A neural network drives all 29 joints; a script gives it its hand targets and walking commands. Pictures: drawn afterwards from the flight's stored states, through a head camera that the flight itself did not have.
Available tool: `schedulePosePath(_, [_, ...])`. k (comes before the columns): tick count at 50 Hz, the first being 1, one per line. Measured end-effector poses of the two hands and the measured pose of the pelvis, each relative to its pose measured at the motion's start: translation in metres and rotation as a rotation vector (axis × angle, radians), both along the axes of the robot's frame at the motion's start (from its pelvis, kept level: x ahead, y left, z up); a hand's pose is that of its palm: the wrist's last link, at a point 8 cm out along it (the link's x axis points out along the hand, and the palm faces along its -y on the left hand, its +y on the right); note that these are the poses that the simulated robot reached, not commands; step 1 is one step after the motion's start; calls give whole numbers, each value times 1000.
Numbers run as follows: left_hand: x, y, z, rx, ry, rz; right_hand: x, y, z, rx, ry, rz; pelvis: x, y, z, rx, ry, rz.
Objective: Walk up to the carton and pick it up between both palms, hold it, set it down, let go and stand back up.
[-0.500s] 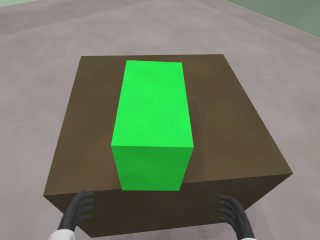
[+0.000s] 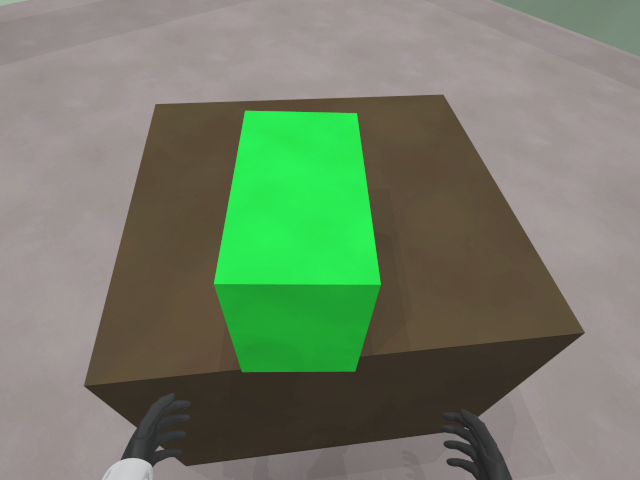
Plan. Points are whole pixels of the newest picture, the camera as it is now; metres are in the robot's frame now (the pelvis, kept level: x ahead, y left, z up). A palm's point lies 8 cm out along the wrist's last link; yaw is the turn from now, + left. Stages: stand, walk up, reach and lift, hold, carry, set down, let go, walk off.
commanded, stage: let go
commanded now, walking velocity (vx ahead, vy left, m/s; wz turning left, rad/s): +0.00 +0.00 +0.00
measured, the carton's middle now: (300, 241) +0.44 +0.05 +0.00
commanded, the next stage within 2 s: stand in 0.46 s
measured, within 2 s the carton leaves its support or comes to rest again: neither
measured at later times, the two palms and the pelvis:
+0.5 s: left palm (147, 455) +0.15 +0.22 -0.09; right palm (495, 477) +0.14 -0.22 -0.09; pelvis +0.00 +0.00 +0.00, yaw +0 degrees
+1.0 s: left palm out of the picture -0.04 +0.23 -0.15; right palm out of the picture +0.02 -0.22 -0.15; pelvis -0.01 +0.00 -0.01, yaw +6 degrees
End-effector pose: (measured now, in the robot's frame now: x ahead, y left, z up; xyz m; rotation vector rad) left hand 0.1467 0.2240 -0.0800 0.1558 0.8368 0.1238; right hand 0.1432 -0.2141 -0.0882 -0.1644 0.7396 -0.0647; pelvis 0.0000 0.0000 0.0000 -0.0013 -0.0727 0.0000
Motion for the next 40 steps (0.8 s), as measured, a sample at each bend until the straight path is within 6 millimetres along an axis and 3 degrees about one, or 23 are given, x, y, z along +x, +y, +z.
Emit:
schedulePosePath(24, [7,-5,-5,-6,17,-18,2,-6,-2,-9,-11,-1,2,-1,-2,1,-4,0])
schedulePosePath(26, [4,-2,-7,17,8,-37,-3,-8,-8,-14,47,-6,2,-1,-4,-3,19,18])
schedulePosePath(31, [-26,12,-22,23,47,24,-36,-17,-34,-31,279,-11,2,-2,-9,-12,54,53])
schedulePosePath(40, [-118,19,-57,12,293,155,-94,-20,-54,-43,466,-37,1,-1,-14,-20,67,82])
